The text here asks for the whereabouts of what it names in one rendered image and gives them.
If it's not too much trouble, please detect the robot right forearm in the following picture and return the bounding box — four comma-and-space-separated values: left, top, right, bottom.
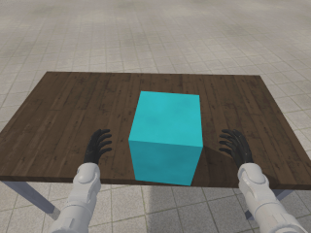
237, 163, 308, 233

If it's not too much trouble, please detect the robot left forearm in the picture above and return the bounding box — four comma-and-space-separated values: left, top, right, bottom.
48, 162, 101, 233

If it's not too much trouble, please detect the robot right hand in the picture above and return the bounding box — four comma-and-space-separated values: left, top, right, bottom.
219, 129, 254, 169

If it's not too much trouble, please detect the carton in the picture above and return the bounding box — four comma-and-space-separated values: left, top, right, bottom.
128, 91, 203, 186

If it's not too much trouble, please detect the table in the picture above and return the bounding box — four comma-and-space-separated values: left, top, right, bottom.
0, 71, 311, 220

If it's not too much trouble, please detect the robot left hand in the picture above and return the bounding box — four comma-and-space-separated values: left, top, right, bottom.
83, 129, 112, 165

